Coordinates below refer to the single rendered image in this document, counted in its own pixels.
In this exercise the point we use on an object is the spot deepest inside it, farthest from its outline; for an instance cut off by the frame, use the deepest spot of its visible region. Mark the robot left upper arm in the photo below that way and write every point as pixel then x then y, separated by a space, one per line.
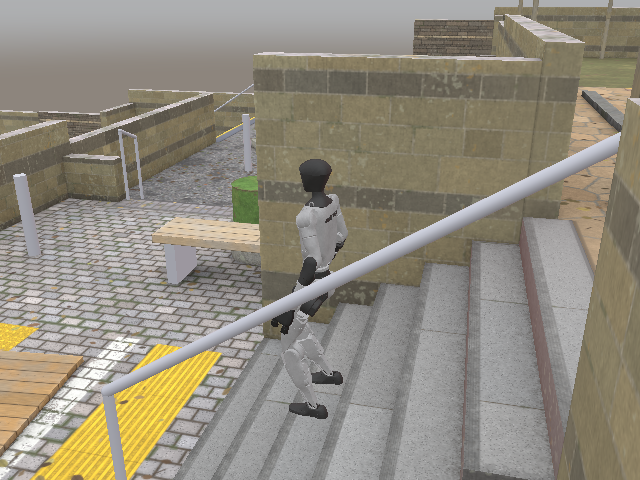
pixel 306 222

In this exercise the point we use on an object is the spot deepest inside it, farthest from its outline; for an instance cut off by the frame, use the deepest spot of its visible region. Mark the right robot forearm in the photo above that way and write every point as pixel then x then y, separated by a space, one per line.
pixel 338 246

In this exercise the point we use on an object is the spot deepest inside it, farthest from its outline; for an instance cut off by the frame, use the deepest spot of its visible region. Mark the robot left hand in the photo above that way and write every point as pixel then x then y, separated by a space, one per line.
pixel 285 319

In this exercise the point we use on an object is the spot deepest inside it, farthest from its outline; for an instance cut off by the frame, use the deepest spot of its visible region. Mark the robot left thigh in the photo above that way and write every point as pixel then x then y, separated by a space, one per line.
pixel 288 341

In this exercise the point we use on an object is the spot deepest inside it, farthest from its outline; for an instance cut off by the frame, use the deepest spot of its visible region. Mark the robot right upper arm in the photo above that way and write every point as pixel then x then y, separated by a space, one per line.
pixel 342 231

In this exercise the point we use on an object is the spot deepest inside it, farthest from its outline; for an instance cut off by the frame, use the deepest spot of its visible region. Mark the left robot forearm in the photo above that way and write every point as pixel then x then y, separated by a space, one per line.
pixel 307 275

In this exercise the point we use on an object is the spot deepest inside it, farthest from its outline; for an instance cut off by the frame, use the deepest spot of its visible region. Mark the robot torso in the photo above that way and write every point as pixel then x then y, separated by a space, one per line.
pixel 326 230

